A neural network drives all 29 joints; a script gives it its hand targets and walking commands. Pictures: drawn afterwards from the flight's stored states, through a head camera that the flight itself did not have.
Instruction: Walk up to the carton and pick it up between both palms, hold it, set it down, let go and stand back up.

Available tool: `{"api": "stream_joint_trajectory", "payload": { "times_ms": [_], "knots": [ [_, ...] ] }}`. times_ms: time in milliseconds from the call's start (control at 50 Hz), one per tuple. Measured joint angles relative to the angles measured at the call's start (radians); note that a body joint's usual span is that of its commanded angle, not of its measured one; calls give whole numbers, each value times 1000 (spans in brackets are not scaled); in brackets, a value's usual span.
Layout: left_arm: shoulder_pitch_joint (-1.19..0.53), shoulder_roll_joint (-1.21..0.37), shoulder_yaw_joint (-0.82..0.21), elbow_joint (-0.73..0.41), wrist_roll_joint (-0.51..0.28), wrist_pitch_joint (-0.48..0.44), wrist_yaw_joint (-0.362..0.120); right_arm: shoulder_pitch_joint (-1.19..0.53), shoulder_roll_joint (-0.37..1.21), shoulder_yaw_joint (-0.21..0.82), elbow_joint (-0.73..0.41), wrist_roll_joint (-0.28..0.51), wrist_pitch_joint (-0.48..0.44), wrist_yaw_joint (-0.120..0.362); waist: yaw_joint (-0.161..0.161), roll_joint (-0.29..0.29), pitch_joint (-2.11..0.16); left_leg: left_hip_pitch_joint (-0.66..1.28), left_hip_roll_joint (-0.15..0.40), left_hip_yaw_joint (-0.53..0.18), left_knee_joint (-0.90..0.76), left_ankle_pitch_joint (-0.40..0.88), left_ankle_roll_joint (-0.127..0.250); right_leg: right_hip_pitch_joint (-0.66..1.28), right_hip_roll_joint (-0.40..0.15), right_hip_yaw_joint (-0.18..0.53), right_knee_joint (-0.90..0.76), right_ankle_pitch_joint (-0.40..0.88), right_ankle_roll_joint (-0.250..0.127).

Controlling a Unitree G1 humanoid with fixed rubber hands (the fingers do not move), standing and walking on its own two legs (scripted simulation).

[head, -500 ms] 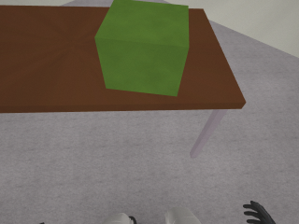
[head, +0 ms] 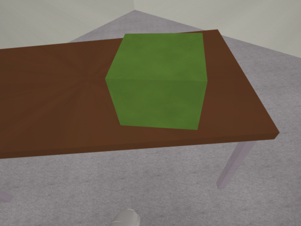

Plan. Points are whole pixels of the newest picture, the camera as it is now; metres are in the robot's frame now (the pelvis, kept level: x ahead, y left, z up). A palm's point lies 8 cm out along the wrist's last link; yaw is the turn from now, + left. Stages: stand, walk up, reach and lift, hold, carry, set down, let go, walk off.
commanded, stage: walk up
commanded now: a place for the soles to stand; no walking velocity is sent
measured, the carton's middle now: (160, 80) +0.60 +0.01 +0.02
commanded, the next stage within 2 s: none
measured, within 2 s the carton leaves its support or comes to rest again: neither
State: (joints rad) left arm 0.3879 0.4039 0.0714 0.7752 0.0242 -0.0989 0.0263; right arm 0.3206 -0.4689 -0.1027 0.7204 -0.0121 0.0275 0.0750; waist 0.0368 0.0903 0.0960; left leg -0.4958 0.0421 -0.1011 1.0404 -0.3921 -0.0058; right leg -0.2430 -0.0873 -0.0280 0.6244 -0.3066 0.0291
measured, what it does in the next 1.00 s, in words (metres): steps on the spot: left foot, then right foot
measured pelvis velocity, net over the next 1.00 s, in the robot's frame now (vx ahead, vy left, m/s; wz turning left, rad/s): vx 0.00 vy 0.00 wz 0.04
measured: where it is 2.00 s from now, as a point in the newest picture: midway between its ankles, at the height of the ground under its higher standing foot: outside the picture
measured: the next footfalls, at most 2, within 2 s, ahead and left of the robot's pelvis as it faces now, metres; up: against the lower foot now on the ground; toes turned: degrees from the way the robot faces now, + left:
left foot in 0.12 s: +0.15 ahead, +0.19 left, +0.00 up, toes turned +3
right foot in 0.58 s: +0.05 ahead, -0.11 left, +0.00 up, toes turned +0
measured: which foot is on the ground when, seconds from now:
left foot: up 0.00-0.10, down 0.12-0.62, up 0.64-0.86, down 0.88-1.00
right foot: down 0.00-0.14, up 0.16-0.56, down 0.58-1.00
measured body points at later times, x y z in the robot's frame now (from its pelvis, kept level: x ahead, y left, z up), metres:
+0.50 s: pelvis +0.01 +0.06 -0.02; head +0.05 +0.10 +0.42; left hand +0.10 +0.39 -0.16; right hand +0.10 -0.29 -0.08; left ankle +0.11 +0.19 -0.73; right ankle +0.01 -0.11 -0.70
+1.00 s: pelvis +0.00 +0.00 -0.01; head +0.02 +0.02 +0.44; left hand +0.09 +0.31 -0.13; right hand +0.08 -0.31 -0.11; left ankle +0.00 +0.13 -0.73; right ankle +0.01 -0.11 -0.72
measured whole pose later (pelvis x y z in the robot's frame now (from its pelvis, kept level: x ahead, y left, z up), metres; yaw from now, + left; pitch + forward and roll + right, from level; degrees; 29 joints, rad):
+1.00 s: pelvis +0.00 +0.00 -0.01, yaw +2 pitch -2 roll +1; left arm 0.18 0.38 0.04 0.87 0.00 0.01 -0.01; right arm 0.28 -0.39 -0.02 0.87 -0.03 -0.07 -0.02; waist 0.01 -0.05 0.08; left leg -0.28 -0.02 0.00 0.66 -0.34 0.02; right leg -0.32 -0.03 -0.02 0.77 -0.50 -0.03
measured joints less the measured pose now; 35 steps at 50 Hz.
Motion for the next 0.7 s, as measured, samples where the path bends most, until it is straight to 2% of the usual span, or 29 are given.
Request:
{"api": "stream_joint_trajectory", "payload": {
  "times_ms": [60,100,120,160,200,280,460,560,580,620,640,680,700],
  "knots": [
    [-15,14,-3,-12,7,16,-15,-20,6,1,24,12,-17,-15,11,-32,11,25,26,24,-178,36,-14,-2,-27,5,25,-26,21],
    [-36,29,-6,-21,7,34,-23,-28,14,7,39,14,-35,-28,16,-57,15,61,28,60,-290,115,-22,-16,-41,3,70,-59,25],
    [-44,38,-7,-27,5,45,-26,-29,16,10,46,13,-45,-36,16,-69,14,89,22,77,-350,169,-24,-31,-47,3,109,-86,19],
    [-77,61,0,-21,-2,73,-23,-51,48,15,65,1,-62,-55,9,-146,43,81,-20,103,-305,159,-21,-66,-80,40,219,-160,-26],
    [-101,62,-1,-5,-10,101,-19,-61,71,36,63,-5,-74,-68,5,-180,54,62,-20,110,-249,111,-13,-113,-32,84,316,-224,-49],
    [-137,57,-16,45,-19,125,-19,-81,94,66,66,0,-86,-82,-20,-213,55,70,2,106,-257,104,-1,-169,34,62,420,-224,-55],
    [-198,46,0,88,-2,162,-46,-81,44,49,51,-7,-89,-112,-47,-183,56,40,15,117,-255,120,9,-186,52,99,409,-162,-45],
    [-186,73,30,116,5,161,-60,-73,23,41,54,-18,-74,-113,-49,-154,38,9,37,131,-236,123,0,-122,49,54,283,-216,-54],
    [-186,73,37,119,2,159,-63,-71,17,39,59,-20,-68,-112,-50,-140,37,1,45,126,-230,125,-9,-103,56,43,238,-200,-55],
    [-191,51,41,122,6,152,-68,-68,0,33,80,-21,-47,-115,-60,-70,51,-6,72,79,-217,114,-9,-77,90,1,198,-135,-35],
    [-184,44,39,115,12,149,-70,-58,2,33,91,-16,-36,-120,-59,-54,41,-16,68,61,-197,51,3,-73,95,-12,185,-124,-32],
    [-165,42,40,102,18,149,-73,-40,22,38,116,-7,-27,-130,-30,-84,10,-28,11,66,-117,-80,17,-88,68,9,184,-124,-40],
    [-158,38,39,99,20,150,-72,-36,28,43,127,-1,-30,-130,-13,-99,1,-20,-12,78,-86,-104,23,-89,56,27,177,-121,-43]
  ]
}}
